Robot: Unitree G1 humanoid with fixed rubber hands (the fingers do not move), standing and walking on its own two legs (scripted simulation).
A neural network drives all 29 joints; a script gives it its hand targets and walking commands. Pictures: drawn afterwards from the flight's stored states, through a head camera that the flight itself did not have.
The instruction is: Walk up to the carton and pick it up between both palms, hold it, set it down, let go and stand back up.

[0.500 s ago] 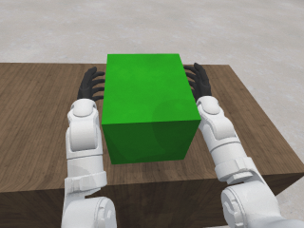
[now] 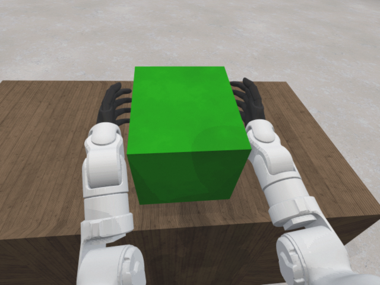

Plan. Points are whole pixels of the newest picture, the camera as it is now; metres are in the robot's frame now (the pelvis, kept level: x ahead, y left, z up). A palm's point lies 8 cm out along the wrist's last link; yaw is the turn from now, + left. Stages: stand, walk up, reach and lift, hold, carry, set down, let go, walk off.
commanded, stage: hold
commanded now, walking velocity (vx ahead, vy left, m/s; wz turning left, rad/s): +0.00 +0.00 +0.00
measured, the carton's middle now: (183, 133) +0.37 +0.01 +0.14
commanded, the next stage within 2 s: none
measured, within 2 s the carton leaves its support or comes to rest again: neither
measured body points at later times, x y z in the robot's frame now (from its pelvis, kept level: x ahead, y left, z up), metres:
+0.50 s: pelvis +0.00 +0.00 +0.00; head -0.03 +0.04 +0.45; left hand +0.38 +0.15 +0.18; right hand +0.38 -0.13 +0.18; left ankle +0.06 +0.13 -0.75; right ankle -0.02 -0.12 -0.75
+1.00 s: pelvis +0.00 +0.00 +0.00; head -0.03 +0.04 +0.45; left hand +0.37 +0.15 +0.18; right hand +0.38 -0.13 +0.19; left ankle +0.06 +0.13 -0.75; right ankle -0.02 -0.12 -0.75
